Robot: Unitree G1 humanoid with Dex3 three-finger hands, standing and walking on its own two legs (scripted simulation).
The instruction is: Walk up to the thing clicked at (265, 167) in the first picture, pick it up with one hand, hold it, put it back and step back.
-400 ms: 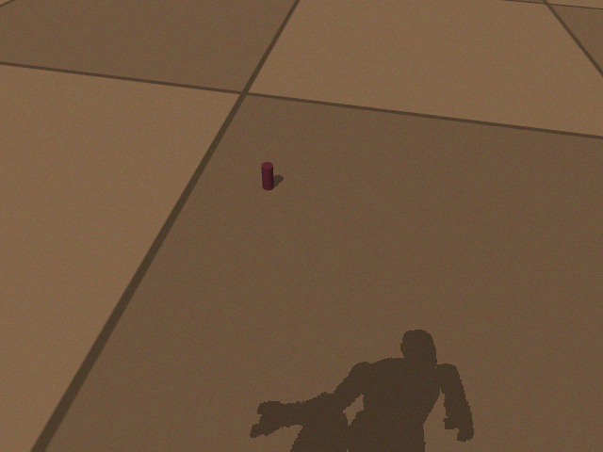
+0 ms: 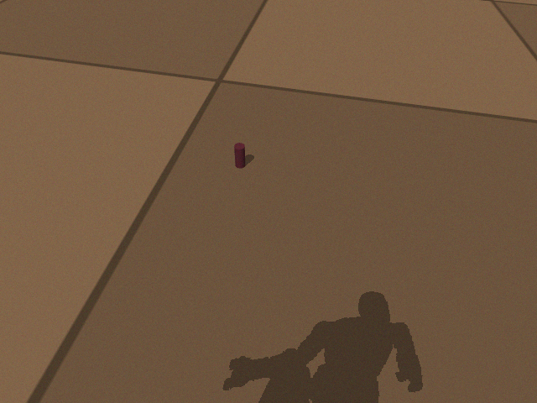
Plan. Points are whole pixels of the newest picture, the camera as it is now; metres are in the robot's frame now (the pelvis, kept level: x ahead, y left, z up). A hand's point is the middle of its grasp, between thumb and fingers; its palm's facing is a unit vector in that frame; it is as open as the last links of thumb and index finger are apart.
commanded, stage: stand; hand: left
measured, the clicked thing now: (239, 155) +1.44 +0.15 -0.72
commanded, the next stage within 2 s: walk up in 0.72 s
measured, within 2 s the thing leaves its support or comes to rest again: neither
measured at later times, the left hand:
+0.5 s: hand out of the picture +0.08 +0.25 -0.16, palm faces -0.04 -0.94 -0.34, open 7.3 cm
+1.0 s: hand out of the picture +0.11 +0.26 -0.14, palm faces -0.02 -0.90 -0.43, open 7.3 cm
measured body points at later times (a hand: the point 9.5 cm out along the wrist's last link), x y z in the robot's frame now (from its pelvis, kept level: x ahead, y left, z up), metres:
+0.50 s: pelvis +0.01 +0.00 +0.00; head +0.01 +0.00 +0.45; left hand +0.08 +0.30 -0.13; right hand +0.08 -0.30 -0.13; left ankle +0.02 +0.12 -0.75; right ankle +0.01 -0.13 -0.75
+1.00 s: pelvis +0.05 -0.04 -0.02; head +0.06 -0.06 +0.43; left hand +0.11 +0.30 -0.11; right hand +0.10 -0.38 -0.14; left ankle +0.01 +0.10 -0.73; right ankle +0.07 -0.16 -0.75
